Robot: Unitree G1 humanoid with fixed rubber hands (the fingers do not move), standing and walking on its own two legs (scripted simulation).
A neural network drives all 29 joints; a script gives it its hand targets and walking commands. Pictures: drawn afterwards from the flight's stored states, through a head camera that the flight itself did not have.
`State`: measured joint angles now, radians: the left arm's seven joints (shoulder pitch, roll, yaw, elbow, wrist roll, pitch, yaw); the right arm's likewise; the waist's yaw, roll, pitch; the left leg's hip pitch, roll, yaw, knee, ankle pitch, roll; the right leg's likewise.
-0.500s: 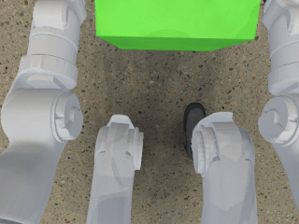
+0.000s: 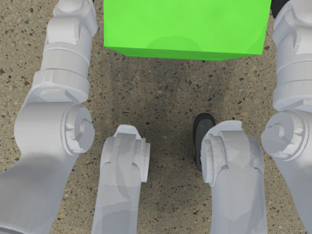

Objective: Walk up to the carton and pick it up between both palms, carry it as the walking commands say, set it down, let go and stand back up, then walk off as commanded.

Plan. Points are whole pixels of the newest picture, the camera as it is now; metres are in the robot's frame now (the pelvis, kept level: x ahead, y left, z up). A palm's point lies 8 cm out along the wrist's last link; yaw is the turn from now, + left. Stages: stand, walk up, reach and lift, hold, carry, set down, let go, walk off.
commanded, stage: set down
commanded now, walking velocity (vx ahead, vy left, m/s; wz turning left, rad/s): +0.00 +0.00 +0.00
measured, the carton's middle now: out of the picture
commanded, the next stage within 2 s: none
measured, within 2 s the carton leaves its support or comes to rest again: neither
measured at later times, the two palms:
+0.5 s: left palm out of the picture +0.57 +0.12 -0.16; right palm (287, 0) +0.52 -0.25 -0.17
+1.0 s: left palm (91, 4) +0.56 +0.12 -0.21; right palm (287, 9) +0.52 -0.27 -0.20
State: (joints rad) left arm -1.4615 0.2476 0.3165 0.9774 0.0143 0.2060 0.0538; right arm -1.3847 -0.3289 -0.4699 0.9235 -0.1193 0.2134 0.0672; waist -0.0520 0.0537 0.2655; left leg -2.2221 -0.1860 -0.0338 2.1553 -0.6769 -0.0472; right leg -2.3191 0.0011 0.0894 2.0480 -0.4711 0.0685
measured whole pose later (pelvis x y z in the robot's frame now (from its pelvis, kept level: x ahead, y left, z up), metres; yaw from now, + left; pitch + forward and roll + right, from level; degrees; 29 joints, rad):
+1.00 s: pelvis -0.01 -0.01 +0.00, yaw +1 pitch +38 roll -1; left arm -1.56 0.35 0.10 1.08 -0.15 0.09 0.11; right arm -1.48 -0.43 -0.35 1.09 0.05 0.02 -0.06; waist -0.07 0.04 0.48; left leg -2.18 -0.13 -0.03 2.18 -0.66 -0.03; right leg -2.26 -0.03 0.05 2.07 -0.47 0.05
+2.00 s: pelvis -0.02 -0.01 +0.13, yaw +0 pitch +30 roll +0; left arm -1.51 0.47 0.10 0.77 -0.23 0.36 0.09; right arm -1.40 -0.51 -0.31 0.73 0.13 0.32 -0.05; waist -0.06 0.05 0.52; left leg -1.70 -0.07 -0.03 1.75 -0.57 -0.02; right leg -1.77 -0.02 0.03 1.65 -0.40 0.03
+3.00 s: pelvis +0.07 -0.02 +0.32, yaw -2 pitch +35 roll +1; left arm -0.53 0.22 0.18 0.57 0.01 0.16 0.02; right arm -0.51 -0.27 -0.28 0.56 -0.04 0.12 0.10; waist -0.04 0.01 -0.07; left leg -1.10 -0.03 -0.04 0.81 -0.32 -0.01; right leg -1.18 -0.01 0.04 0.75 -0.19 0.02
